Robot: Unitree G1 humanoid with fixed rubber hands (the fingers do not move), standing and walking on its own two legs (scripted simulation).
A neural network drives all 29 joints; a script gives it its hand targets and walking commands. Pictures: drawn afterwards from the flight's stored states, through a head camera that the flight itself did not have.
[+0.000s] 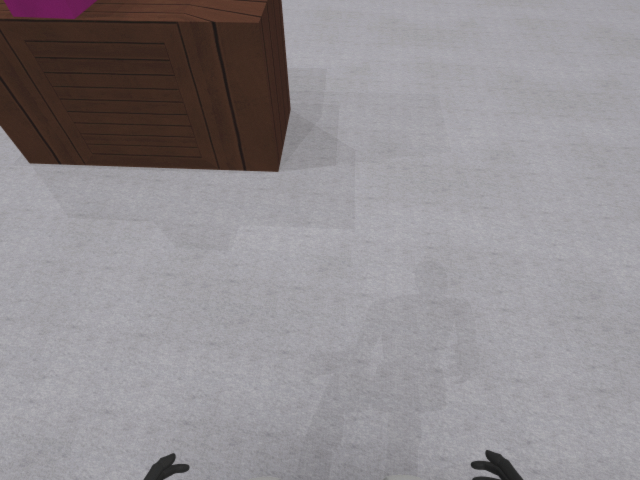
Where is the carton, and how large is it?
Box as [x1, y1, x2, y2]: [4, 0, 96, 18]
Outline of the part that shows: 4,1 13,16 74,18 96,0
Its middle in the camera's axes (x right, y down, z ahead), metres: -0.96 -0.97 +1.33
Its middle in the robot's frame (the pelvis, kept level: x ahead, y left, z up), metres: +1.67 +0.95 +0.06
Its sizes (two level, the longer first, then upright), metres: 0.303 0.229 0.291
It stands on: a pedestal, 0.67 m high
